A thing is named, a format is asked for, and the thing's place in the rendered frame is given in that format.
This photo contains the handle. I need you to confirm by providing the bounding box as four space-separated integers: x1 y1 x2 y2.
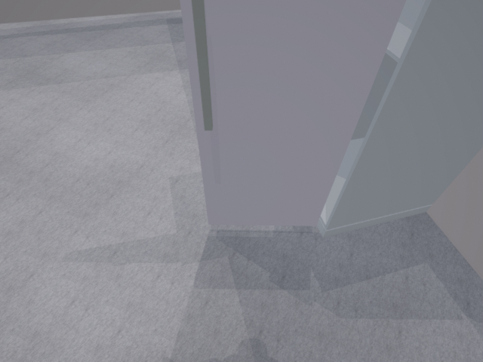
192 0 213 130

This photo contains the fridge door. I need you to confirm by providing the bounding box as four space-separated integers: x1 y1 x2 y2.
180 0 406 226

